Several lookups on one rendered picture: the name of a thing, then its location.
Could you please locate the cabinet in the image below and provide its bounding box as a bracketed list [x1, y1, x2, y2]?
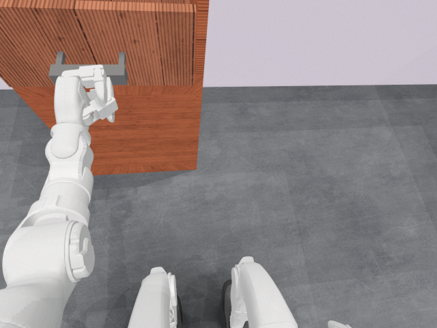
[12, 0, 209, 176]

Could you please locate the robot left hand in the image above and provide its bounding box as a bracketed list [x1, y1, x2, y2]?
[54, 64, 118, 130]

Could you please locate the robot right thigh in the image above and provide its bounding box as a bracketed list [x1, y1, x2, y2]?
[231, 262, 298, 328]

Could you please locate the drawer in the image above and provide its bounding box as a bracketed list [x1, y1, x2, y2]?
[0, 0, 197, 87]

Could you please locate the right robot shin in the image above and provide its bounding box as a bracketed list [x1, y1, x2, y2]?
[229, 256, 254, 328]

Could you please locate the robot left upper arm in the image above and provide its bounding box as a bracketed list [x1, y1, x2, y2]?
[0, 220, 95, 328]

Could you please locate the handle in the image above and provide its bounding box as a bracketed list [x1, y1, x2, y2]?
[48, 51, 128, 85]

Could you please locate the robot left forearm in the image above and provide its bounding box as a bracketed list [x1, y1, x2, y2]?
[2, 122, 94, 284]

